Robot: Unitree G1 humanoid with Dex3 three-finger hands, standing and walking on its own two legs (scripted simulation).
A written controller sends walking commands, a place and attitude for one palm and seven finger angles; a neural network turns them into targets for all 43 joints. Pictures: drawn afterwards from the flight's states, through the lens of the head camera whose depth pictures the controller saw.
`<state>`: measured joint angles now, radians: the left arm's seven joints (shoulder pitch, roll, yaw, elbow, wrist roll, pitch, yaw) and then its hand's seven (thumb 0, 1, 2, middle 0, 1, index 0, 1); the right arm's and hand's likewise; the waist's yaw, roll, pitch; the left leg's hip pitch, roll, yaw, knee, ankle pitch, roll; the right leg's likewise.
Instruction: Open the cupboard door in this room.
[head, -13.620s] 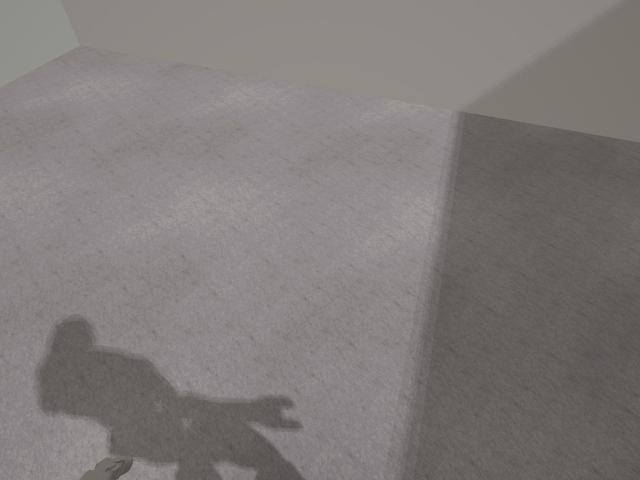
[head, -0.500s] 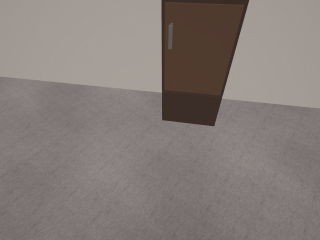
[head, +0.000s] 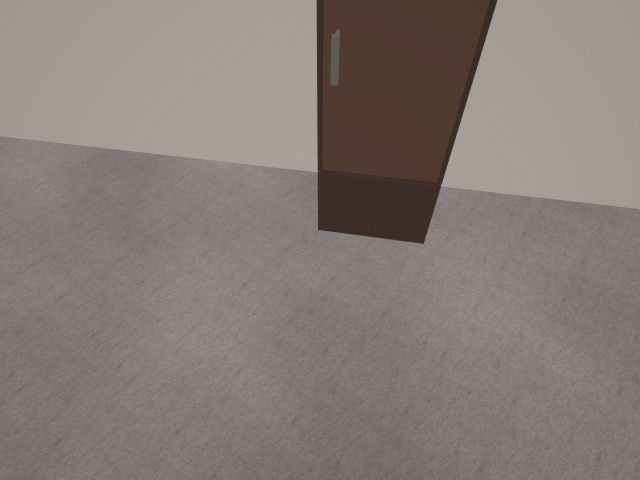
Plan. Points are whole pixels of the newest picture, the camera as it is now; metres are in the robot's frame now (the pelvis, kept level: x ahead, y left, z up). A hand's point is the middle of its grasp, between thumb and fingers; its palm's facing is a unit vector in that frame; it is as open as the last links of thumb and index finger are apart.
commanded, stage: stand and wait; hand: left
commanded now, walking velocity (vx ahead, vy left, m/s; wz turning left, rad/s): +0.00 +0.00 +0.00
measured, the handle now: (336, 57) +1.18 +0.02 +0.00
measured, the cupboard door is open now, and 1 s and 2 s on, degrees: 0 0 0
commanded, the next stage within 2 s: look at it before walking up in 0.02 s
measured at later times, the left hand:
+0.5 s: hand out of the picture -0.02 +0.16 -0.18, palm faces +0.04 -0.98 -0.18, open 7.3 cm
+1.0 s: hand out of the picture +0.00 +0.18 -0.19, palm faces +0.04 -0.99 -0.15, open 7.3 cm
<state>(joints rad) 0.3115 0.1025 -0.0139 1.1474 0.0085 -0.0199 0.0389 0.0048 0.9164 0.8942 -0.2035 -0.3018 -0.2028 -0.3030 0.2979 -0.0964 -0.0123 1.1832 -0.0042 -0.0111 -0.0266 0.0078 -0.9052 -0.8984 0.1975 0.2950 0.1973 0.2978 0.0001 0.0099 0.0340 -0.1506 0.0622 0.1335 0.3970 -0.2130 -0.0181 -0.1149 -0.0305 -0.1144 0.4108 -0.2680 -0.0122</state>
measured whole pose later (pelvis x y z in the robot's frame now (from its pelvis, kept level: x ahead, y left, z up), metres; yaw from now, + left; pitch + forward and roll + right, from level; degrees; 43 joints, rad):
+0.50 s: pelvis +0.01 +0.00 +0.00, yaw +0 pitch -2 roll +0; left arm 0.31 0.12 -0.01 1.14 0.01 -0.03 0.04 0.00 0.91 0.89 -0.20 -0.30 -0.20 -0.30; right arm 0.27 -0.13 -0.02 1.17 -0.01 -0.01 -0.03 0.01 -0.91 -0.90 0.20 0.29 0.20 0.30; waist 0.01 0.01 0.05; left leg -0.14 0.07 0.13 0.40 -0.22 -0.02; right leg -0.10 -0.02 -0.12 0.40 -0.27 -0.02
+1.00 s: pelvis +0.03 +0.02 -0.01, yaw -2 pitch +0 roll -2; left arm 0.37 0.14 0.04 1.13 0.02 -0.01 0.01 0.00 0.91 0.89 -0.20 -0.30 -0.20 -0.30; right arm 0.32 -0.16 -0.05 1.13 -0.02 0.00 0.00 0.01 -0.91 -0.90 0.20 0.29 0.20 0.30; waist 0.01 0.01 0.01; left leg -0.22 0.09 0.14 0.61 -0.42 0.00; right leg -0.13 0.00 -0.08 0.49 -0.35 -0.01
